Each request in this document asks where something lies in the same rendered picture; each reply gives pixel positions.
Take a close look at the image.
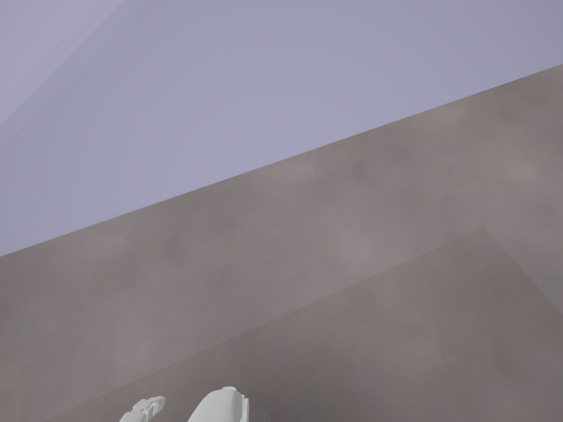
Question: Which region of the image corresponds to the left robot hand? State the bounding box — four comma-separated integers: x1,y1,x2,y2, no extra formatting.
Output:
120,397,165,422

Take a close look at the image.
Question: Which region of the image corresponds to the robot left thigh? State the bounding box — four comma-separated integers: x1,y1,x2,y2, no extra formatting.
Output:
187,389,249,422

